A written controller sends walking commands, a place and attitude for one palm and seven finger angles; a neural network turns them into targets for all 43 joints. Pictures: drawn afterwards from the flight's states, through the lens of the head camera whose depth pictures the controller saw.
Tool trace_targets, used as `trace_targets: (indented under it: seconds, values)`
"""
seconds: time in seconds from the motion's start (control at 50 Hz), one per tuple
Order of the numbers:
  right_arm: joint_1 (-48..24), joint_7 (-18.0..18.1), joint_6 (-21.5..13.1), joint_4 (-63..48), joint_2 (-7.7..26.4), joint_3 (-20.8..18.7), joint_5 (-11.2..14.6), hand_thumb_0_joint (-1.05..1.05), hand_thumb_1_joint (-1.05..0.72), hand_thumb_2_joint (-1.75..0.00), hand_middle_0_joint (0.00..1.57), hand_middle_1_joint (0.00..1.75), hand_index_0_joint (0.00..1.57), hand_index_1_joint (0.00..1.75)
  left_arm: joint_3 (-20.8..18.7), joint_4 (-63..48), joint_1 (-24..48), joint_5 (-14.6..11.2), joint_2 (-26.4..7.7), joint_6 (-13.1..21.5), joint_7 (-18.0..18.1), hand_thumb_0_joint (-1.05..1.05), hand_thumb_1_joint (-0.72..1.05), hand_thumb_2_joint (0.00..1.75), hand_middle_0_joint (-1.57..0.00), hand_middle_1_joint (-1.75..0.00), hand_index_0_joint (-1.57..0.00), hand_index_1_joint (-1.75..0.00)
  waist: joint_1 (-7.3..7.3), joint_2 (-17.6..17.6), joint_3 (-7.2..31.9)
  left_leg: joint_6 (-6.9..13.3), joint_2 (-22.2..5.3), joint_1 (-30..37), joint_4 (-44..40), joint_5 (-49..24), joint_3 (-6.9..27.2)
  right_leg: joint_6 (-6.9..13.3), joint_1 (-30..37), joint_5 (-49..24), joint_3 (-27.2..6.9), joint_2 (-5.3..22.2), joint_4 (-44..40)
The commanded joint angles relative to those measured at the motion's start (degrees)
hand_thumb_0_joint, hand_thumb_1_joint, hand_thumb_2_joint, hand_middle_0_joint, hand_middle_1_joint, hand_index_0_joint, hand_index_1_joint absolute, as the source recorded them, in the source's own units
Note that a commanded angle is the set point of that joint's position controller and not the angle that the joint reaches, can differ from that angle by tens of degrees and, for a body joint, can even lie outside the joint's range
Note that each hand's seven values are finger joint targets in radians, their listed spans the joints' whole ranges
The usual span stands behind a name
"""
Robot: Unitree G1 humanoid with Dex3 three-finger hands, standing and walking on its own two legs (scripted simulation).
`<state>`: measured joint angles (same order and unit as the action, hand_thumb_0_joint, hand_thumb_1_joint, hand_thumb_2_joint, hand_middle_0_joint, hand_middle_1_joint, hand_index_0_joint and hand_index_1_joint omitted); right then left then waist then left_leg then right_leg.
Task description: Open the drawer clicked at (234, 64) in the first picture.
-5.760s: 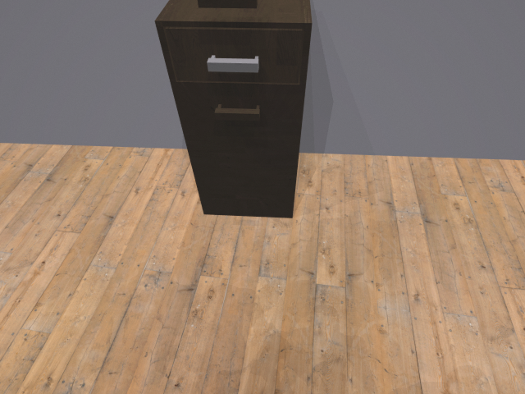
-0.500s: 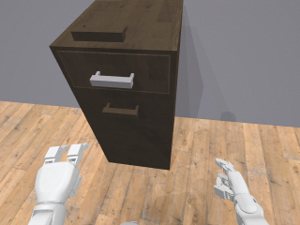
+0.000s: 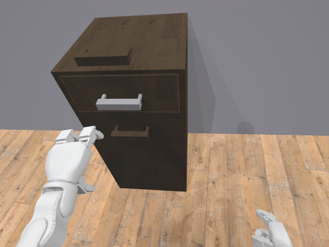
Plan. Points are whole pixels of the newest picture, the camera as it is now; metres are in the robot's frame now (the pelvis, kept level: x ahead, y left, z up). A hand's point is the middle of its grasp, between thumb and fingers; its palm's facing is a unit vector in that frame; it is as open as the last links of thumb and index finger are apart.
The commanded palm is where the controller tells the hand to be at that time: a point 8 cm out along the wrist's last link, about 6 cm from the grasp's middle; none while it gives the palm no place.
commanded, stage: raise the hand with hooked fingers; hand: left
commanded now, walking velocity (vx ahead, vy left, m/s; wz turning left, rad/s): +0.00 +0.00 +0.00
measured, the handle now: (120, 100) +0.54 +0.23 +0.04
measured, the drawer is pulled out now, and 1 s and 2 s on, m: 0.00 0.00 0.00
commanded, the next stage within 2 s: move the hooked fingers above the handle in 0.78 s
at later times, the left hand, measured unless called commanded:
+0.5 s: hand (68, 130) +0.31 +0.26 +0.15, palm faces +0.07 -0.07 -1.00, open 13.8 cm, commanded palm +0.27 +0.26 +0.21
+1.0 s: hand (70, 136) +0.31 +0.26 +0.14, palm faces +0.04 -0.07 -1.00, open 13.9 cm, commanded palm +0.29 +0.25 +0.20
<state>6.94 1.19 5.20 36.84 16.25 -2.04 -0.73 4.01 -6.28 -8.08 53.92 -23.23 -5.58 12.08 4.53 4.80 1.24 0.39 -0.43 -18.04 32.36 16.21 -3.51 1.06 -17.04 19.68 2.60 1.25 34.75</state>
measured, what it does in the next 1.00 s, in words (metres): stands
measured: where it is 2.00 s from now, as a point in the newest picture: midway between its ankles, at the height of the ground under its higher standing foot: outside the picture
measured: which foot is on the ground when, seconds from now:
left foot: down 0.00-1.00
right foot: down 0.00-1.00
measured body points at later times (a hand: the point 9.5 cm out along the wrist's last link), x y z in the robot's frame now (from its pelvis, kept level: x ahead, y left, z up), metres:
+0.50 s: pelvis +0.00 +0.01 +0.01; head +0.00 -0.03 +0.46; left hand +0.30 +0.26 +0.21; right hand +0.21 -0.19 -0.10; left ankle +0.01 +0.12 -0.73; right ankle -0.02 -0.10 -0.73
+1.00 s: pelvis -0.01 +0.01 +0.01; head +0.01 -0.04 +0.46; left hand +0.30 +0.26 +0.19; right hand +0.20 -0.20 -0.10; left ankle +0.01 +0.12 -0.73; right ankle -0.02 -0.10 -0.73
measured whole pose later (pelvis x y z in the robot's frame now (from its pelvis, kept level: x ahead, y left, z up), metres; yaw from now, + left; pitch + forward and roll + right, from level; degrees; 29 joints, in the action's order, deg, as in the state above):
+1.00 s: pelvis -0.01 +0.01 +0.01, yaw +1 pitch +0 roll +0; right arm 5.2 0.7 6.6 37.0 15.2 1.1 1.7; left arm 3.1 3.2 11.2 49.3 -29.8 -4.7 -3.1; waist 4.8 6.1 -0.7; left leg 1.0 0.4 -12.9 23.4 10.7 -2.4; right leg 0.4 -11.1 14.1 3.8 1.6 25.1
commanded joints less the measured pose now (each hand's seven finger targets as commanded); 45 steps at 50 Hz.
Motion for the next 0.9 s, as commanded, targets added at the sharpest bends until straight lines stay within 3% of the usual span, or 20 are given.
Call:
trace_targets:
  seconds: [0.0,0.02,0.08,0.14,0.28,0.36,0.44,0.54,0.62,0.68,0.72,0.84,0.88]
  values:
    - [-10.6,0.35,-2.32,-10.43,3.21,-0.11,0.89,0.0,-0.9,-0.9,0.2,0.3,0.2,0.3,-7.03,-10.91,16.95,0.86,-13.5,-0.76,-1.02,0.0,-0.43,0.33,-0.29,-1.15,-0.29,-1.15,0.64,-3.68,12.4,1.56,2.07,8.12,-5.73,-13.43,1.84,0.55,5.82,-15.04,-2.78,-1.11,-7.69]
    - [-10.97,0.38,-2.09,-10.55,3.3,0.02,1.02,0.0,-0.9,-0.9,0.2,0.3,0.2,0.3,-8.32,-10.69,18.32,0.81,-15.01,-1.06,-1.7,0.0,-0.45,0.32,-0.3,-1.17,-0.3,-1.17,0.95,-3.45,12.6,1.39,1.99,8.18,-6.15,-14.17,1.97,0.62,6.97,-15.42,-2.73,-1.23,-7.93]
    - [-11.25,0.42,-1.51,-10.54,3.04,0.5,1.38,0.0,-0.9,-0.9,0.2,0.3,0.2,0.3,-8.11,-10.12,21.46,-0.41,-15.06,-1.35,-3.95,0.0,-0.5,0.3,-0.3,-1.2,-0.3,-1.2,0.85,-2.35,11.64,1.28,1.86,9.39,-7.54,-16.3,2.09,0.69,8.19,-17.36,-1.99,-1.44,-8.59]
    - [-11.51,0.43,-0.85,-10.11,3.07,1.13,1.71,0.0,-0.9,-0.9,0.2,0.3,0.2,0.3,-8.21,-6.61,24.14,-1.56,-15.51,-2.14,-6.66,0.0,-0.5,0.3,-0.3,-1.2,-0.3,-1.2,0.42,-3.81,9.36,1.13,1.72,9.1,-8.6,-17.17,1.97,0.57,9.13,-18.42,-1.81,-1.61,-9.8]
    - [-11.36,0.46,-0.15,-10.0,3.77,1.63,1.94,0.0,-0.9,-0.9,0.2,0.3,0.2,0.3,-8.12,-5.24,33.36,-2.68,-18.35,-1.98,-12.58,0.0,-0.5,0.3,-0.3,-1.2,-0.3,-1.2,-0.33,-3.74,11.13,1.25,1.83,11.0,-9.9,-17.42,2.06,0.43,10.98,-18.65,-1.65,-1.63,-11.69]
    - [-10.86,0.43,-0.55,-9.63,3.9,1.52,1.9,0.0,-0.9,-0.9,0.2,0.3,0.2,0.3,-8.87,-6.62,38.99,-3.19,-20.46,0.33,-14.61,0.0,-0.5,0.3,-0.3,-1.2,-0.3,-1.2,-0.58,-0.96,12.67,1.24,1.79,12.95,-10.04,-18.95,2.8,0.75,10.92,-18.65,-1.48,-1.67,-12.11]
    - [-9.57,-0.39,-0.37,-9.72,4.35,1.3,2.02,0.0,-0.9,-0.9,0.2,0.3,0.2,0.3,-9.05,-2.62,31.49,-4.82,-18.29,1.38,-16.38,0.0,-0.5,0.3,-0.3,-1.2,-0.3,-1.2,0.27,-3.53,11.13,0.99,1.52,11.35,-10.54,-19.85,2.73,0.7,11.23,-19.25,-0.73,-1.67,-12.21]
    - [-9.18,-1.11,-0.5,-10.46,4.74,0.99,1.88,0.0,-0.9,-0.9,0.2,0.3,0.2,0.3,-11.09,-6.34,31.46,-5.35,-19.77,3.43,-15.62,0.0,-0.5,0.3,-0.3,-1.2,-0.3,-1.2,1.0,-3.94,12.21,1.1,1.54,10.97,-10.86,-20.07,2.98,0.72,11.5,-18.76,-0.72,-1.66,-12.16]
    - [-8.78,-0.98,-1.27,-10.4,4.76,0.48,1.68,0.0,-0.9,-0.9,0.2,0.3,0.2,0.3,-13.73,-10.12,33.5,-4.97,-22.24,5.64,-12.76,0.0,-0.5,0.3,-0.3,-1.2,-0.3,-1.2,1.36,-1.46,14.63,1.17,1.55,12.22,-10.73,-19.86,3.23,0.81,11.34,-17.35,-1.03,-1.95,-12.23]
    - [-8.06,-0.87,-1.75,-9.51,4.56,0.18,1.79,0.0,-0.9,-0.9,0.2,0.3,0.2,0.3,-13.45,-10.05,33.87,-4.92,-21.56,6.17,-10.73,0.0,-0.5,0.3,-0.3,-1.2,-0.3,-1.2,1.12,-0.46,15.16,1.03,1.46,12.77,-10.57,-20.34,3.38,0.85,10.49,-17.21,-0.92,-1.75,-12.1]
    - [-8.22,-0.95,-1.88,-9.04,4.62,0.03,1.98,0.0,-0.9,-0.9,0.2,0.3,0.2,0.3,-13.89,-8.42,33.48,-4.96,-21.61,5.47,-10.02,0.0,-0.5,0.3,-0.3,-1.2,-0.3,-1.2,1.18,-1.11,14.72,0.93,1.42,12.5,-10.58,-19.84,3.12,0.81,10.5,-16.9,-1.03,-1.85,-12.45]
    - [-9.11,-0.94,-1.15,-8.66,4.87,0.48,2.56,0.0,-0.9,-0.9,0.2,0.3,0.2,0.3,-9.31,-3.41,32.63,-4.7,-18.07,1.65,-11.37,0.0,-0.5,0.3,-0.3,-1.2,-0.3,-1.2,0.35,-3.35,11.67,0.92,1.54,10.74,-11.34,-16.99,2.4,0.57,9.72,-15.03,-0.79,-1.59,-12.9]
    - [-9.15,-0.56,-0.9,-8.7,5.14,0.59,2.55,0.0,-0.9,-0.9,0.2,0.3,0.2,0.3,-9.01,-2.57,34.46,-4.47,-19.08,1.21,-12.29,0.0,-0.5,0.3,-0.3,-1.2,-0.3,-1.2,-0.23,-4.88,11.19,1.13,1.71,10.33,-11.56,-15.02,2.37,0.34,9.54,-14.0,-0.92,-1.52,-13.42]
